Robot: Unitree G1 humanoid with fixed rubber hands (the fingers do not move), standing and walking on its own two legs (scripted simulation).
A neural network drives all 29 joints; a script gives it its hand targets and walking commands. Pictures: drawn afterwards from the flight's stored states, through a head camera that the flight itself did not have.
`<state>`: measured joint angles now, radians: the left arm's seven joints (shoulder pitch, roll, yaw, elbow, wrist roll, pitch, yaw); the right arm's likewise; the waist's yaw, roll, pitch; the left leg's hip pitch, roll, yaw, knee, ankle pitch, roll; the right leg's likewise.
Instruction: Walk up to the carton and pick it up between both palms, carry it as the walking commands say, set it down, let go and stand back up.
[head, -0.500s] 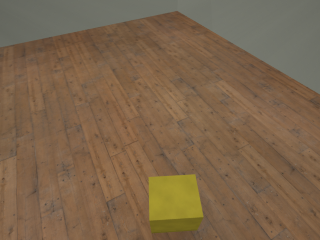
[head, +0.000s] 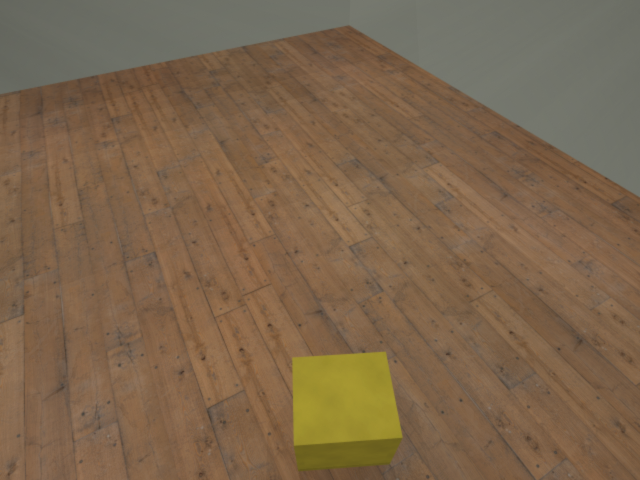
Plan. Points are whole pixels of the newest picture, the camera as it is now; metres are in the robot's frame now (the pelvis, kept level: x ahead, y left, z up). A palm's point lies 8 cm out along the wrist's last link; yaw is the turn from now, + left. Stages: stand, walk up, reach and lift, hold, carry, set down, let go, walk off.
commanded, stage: stand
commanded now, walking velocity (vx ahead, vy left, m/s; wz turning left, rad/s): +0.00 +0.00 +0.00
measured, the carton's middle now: (341, 411) +0.44 -0.04 -0.66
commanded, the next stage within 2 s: reach and lift in 0.10 s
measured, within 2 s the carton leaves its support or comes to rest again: neither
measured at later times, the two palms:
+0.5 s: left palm out of the picture +0.13 +0.20 -0.15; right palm out of the picture +0.11 -0.24 -0.15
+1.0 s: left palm (199, 455) +0.22 +0.21 -0.19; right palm (485, 448) +0.22 -0.23 -0.18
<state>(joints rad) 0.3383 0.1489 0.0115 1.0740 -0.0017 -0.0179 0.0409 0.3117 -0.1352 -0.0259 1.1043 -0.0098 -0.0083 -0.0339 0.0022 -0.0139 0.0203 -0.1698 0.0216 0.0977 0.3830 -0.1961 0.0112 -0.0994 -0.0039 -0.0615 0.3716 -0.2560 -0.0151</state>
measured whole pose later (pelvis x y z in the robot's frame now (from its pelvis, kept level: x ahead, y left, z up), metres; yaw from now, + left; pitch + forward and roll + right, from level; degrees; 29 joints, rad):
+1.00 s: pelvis -0.08 +0.01 -0.08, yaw -3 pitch +18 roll +1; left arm -0.33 0.17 0.13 0.51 -0.02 0.49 0.02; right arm -0.41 -0.24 -0.12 0.62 0.02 0.46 0.06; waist 0.02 -0.03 0.07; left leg -0.98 0.00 0.01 1.00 -0.34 0.00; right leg -0.96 0.02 0.02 1.04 -0.41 -0.01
